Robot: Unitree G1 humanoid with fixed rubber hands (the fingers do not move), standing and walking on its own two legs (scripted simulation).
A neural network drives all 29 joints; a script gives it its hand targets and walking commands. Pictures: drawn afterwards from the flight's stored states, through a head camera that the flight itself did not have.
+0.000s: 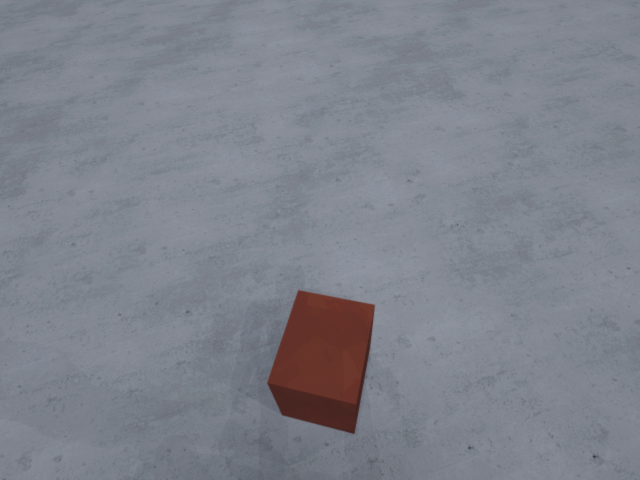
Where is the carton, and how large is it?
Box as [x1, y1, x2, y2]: [267, 290, 374, 433]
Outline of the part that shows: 298,290 267,383 283,415 354,433 369,350 374,305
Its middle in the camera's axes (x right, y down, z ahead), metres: +0.01 +0.36 +1.12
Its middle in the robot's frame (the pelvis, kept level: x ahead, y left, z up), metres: +0.49 +0.06 -0.62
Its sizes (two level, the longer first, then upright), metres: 0.274 0.224 0.286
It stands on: the floor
